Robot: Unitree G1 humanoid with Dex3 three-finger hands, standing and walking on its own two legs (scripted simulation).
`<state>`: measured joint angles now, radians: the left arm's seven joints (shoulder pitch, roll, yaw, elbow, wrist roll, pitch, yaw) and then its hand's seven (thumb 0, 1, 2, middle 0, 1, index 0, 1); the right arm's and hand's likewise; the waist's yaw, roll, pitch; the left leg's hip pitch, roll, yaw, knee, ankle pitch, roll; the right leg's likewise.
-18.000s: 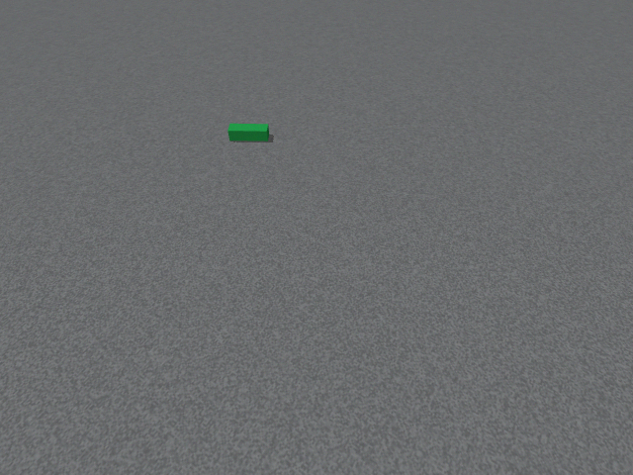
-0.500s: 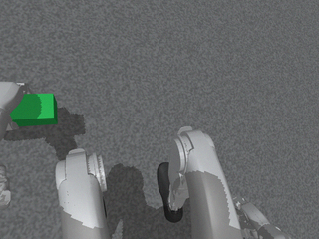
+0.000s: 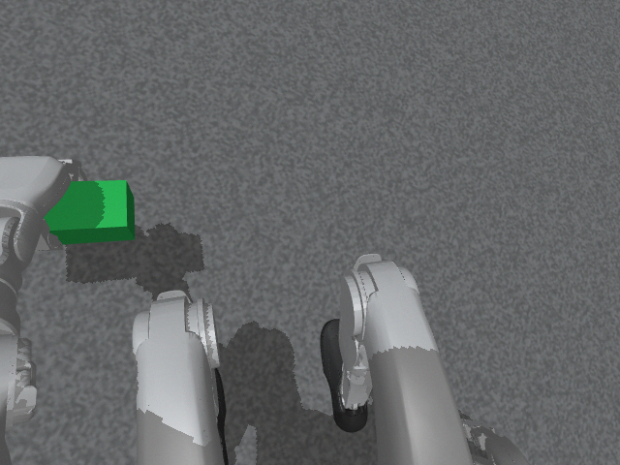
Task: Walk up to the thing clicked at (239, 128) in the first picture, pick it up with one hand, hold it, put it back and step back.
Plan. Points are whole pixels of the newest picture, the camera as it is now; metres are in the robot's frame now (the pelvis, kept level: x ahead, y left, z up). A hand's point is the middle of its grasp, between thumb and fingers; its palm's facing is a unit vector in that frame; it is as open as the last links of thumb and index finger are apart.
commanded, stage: lift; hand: left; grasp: from above
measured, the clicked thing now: (47, 214) +0.45 +0.30 -0.18
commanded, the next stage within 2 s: hold in 1.42 s
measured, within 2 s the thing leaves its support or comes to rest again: neither
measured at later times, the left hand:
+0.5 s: hand out of the picture +0.38 +0.29 +0.02, palm faces -0.47 -0.04 -0.88, open 9.8 cm
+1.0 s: hand out of the picture +0.35 +0.25 +0.21, palm faces -0.46 -0.06 -0.88, open 9.8 cm
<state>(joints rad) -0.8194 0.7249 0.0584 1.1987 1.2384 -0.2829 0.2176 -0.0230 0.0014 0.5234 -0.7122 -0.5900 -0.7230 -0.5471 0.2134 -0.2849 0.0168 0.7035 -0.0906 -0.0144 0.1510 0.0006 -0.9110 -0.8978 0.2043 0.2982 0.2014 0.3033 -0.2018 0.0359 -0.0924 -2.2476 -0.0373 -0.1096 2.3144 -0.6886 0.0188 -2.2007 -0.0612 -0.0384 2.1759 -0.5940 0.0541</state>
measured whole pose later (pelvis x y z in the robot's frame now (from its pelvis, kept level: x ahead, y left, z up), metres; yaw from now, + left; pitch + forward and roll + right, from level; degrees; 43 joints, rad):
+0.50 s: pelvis +0.00 +0.00 +0.12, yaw +3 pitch +32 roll -6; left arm -0.50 0.63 -0.03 0.76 1.07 -0.22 0.06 -0.02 0.02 0.49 -0.71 -0.58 -0.72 -0.53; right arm 0.14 -0.27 -0.03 0.65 0.00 0.04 0.06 0.00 -0.91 -0.89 0.20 0.30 0.20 0.30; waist -0.10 0.04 -0.17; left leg -1.83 -0.01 -0.08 1.94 -0.66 0.02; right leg -1.81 -0.06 -0.03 1.83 -0.57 0.06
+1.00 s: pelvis +0.03 +0.00 +0.29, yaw +3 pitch +18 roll -2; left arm -0.32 0.48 -0.14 0.77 1.04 -0.13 0.10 -0.02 0.01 0.49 -0.73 -0.56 -0.74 -0.51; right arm 0.22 -0.24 -0.02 0.72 0.04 0.00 -0.05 0.00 -0.91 -0.89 0.20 0.30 0.20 0.30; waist -0.07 0.03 -0.15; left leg -1.08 0.03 -0.02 1.30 -0.53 0.01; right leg -1.09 -0.03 -0.01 1.21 -0.43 0.04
